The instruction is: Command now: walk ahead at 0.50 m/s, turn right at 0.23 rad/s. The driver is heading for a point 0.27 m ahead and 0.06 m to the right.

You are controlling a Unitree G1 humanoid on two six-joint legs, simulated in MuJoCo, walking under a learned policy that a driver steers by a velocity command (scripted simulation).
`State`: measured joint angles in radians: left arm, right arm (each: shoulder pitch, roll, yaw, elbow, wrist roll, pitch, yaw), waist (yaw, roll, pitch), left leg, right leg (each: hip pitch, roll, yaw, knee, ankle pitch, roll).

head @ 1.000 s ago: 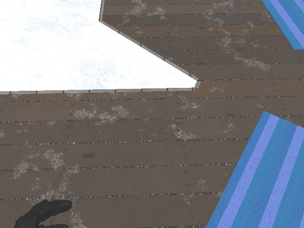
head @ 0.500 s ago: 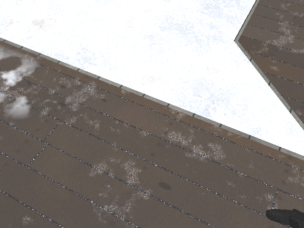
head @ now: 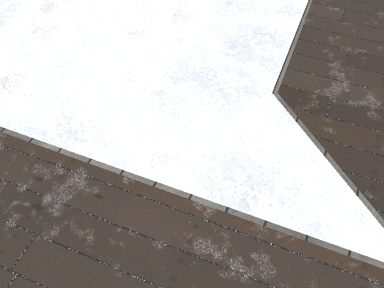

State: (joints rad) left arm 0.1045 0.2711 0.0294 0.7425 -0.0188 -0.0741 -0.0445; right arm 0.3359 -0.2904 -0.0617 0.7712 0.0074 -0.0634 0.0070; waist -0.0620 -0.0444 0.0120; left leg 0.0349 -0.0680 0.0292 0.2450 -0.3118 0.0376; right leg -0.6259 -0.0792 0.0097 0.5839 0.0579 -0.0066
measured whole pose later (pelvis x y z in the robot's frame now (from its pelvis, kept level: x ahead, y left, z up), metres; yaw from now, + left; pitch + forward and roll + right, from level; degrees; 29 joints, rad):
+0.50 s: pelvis +0.20 -0.05 +0.00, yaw -6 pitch +1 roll -2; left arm 0.15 0.24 0.02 0.83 0.02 -0.03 -0.01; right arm 0.20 -0.26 -0.05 0.79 -0.01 0.00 -0.03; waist 0.01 0.04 0.01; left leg -0.42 0.08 -0.06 0.59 -0.15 -0.05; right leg -0.21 0.09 -0.03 0.40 -0.21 -0.07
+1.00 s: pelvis +0.24 -0.03 +0.00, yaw -5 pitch -1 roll +0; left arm 0.18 0.25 0.03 1.00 0.00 0.02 0.01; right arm 0.14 -0.23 -0.05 0.94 0.00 0.00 -0.03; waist 0.01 0.00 0.04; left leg -0.24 0.02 -0.01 0.50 -0.23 -0.03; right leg -0.12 0.02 -0.01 0.48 -0.33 -0.02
